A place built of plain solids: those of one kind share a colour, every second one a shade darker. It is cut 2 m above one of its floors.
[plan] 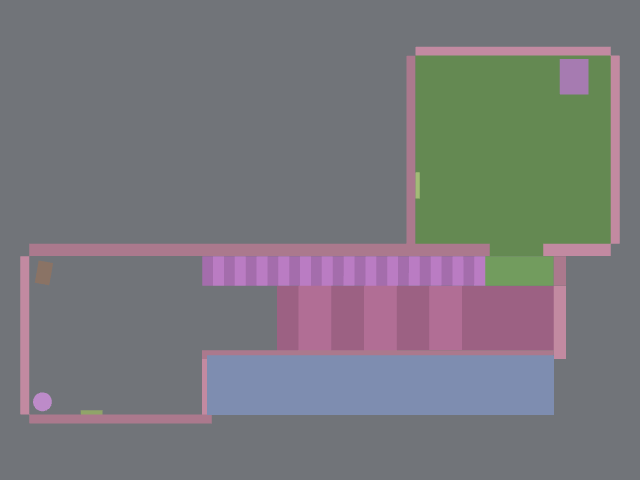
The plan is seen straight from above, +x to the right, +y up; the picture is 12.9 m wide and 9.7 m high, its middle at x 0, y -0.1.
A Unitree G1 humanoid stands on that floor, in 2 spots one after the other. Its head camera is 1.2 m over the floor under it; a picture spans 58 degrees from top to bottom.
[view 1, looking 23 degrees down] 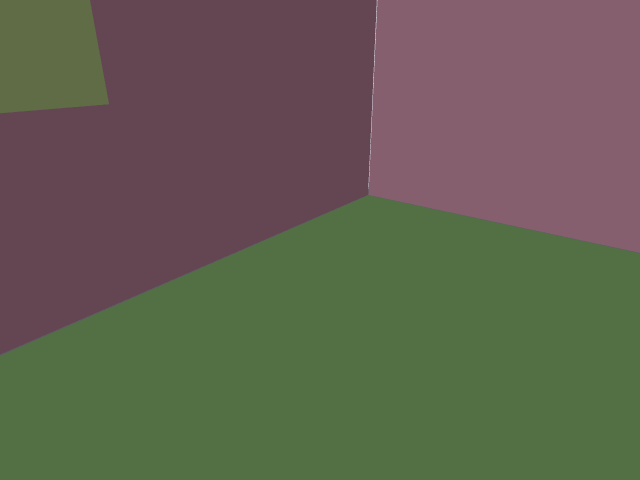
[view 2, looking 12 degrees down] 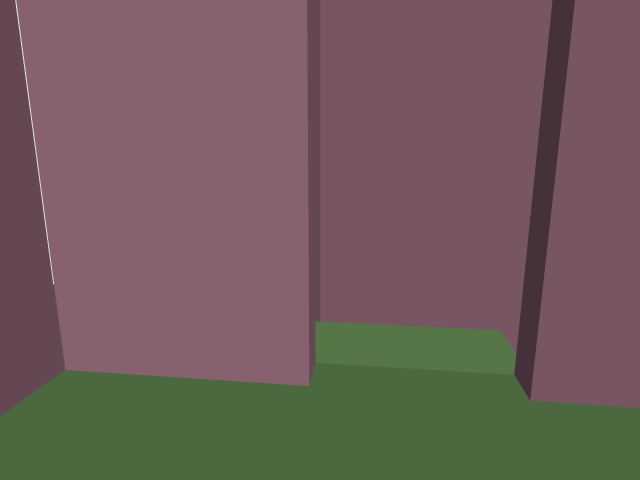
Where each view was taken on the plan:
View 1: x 3.97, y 0.27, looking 128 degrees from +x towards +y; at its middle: floor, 3.07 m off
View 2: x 4.21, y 1.83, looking -83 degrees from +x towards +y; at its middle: wall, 4.27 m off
